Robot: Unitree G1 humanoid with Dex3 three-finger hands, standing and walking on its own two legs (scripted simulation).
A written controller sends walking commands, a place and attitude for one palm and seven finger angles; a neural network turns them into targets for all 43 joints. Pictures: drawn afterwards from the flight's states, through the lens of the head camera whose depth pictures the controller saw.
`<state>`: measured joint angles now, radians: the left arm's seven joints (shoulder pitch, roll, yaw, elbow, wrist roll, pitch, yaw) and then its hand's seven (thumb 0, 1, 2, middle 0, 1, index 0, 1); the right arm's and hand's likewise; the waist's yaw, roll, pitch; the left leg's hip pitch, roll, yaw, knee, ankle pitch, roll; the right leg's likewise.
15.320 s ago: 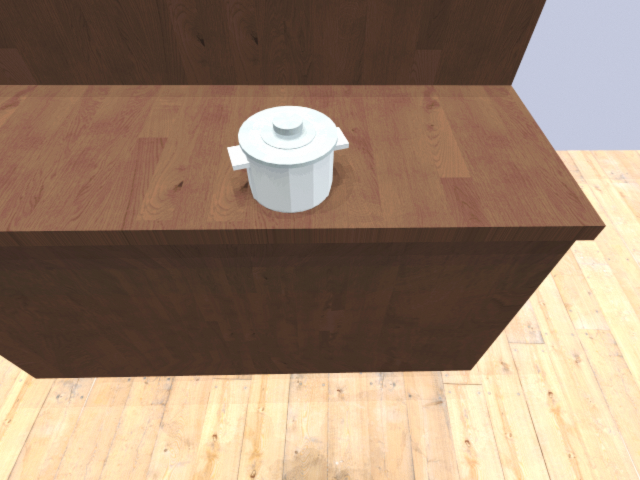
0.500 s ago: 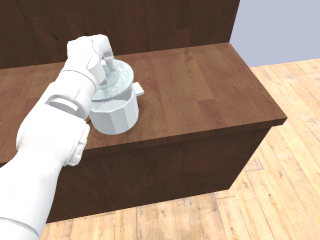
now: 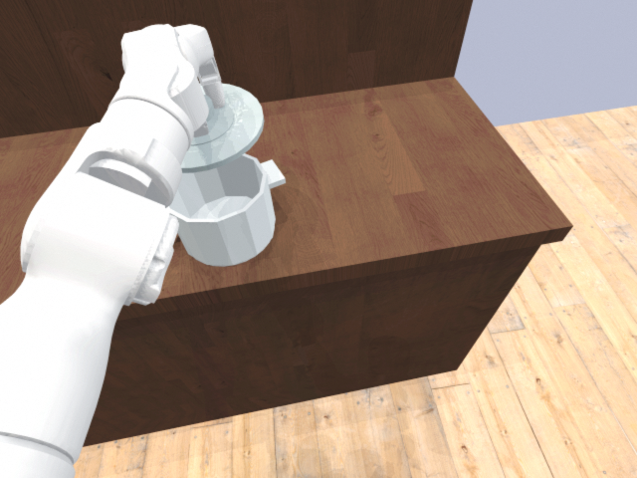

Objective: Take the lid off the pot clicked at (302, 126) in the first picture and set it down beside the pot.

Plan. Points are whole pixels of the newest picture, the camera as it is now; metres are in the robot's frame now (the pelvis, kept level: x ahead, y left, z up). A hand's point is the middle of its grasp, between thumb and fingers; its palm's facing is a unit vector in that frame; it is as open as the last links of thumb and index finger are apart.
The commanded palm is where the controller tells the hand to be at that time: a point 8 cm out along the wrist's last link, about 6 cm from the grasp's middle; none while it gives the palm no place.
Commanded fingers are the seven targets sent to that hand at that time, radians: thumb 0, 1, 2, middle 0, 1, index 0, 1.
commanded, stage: lift the lid straight up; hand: left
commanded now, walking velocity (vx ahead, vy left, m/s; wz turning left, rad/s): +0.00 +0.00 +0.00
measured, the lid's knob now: (193, 109) +0.52 +0.11 +0.20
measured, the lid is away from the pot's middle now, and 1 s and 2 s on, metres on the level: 0.01 0.04 0.17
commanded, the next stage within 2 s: move the lid sideways beside the pot in 0.58 s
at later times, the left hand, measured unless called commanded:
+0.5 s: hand (168, 77) +0.50 +0.12 +0.26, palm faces -0.28 -0.14 -0.95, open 7.7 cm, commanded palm +0.50 +0.11 +0.33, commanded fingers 0.00 0.64 0.92 -0.79 -1.09 -0.85 -1.09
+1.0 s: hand (145, 80) +0.50 +0.14 +0.26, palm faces -0.25 -0.13 -0.96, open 7.7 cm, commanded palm +0.49 +0.15 +0.33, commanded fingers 0.00 0.64 0.92 -0.79 -1.09 -0.85 -1.09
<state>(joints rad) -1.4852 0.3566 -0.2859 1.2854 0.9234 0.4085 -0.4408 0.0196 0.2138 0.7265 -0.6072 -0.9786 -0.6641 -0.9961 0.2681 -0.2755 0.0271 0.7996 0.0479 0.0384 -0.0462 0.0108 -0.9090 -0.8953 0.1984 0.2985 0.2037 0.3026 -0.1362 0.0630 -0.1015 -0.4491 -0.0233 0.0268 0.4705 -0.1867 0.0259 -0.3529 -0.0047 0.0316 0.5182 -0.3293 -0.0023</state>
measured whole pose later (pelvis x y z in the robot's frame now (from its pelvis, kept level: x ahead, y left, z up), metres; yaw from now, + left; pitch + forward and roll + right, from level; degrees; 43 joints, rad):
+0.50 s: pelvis +0.00 +0.00 +0.00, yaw +0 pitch +10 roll +1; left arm -1.55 0.39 -0.30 1.25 0.94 0.43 -0.51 0.02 0.21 0.73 -0.61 -0.98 -0.66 -1.00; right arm 0.26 -0.29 0.01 0.79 0.05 0.03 -0.03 0.01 -0.91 -0.90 0.20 0.30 0.20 0.30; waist -0.12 0.05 -0.11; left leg -0.45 -0.02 0.02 0.47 -0.19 0.02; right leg -0.35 0.00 0.02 0.51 -0.33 0.00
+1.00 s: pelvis +0.00 +0.00 +0.00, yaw +0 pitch +9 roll +1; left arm -1.49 0.47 -0.24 1.23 0.99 0.39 -0.48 0.02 0.21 0.73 -0.61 -0.98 -0.67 -1.00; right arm 0.25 -0.29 0.03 0.76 0.05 0.07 -0.05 0.01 -0.91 -0.90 0.20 0.30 0.20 0.30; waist -0.13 0.06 -0.11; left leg -0.45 -0.01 0.03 0.47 -0.19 0.02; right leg -0.35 0.00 0.04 0.51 -0.32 -0.01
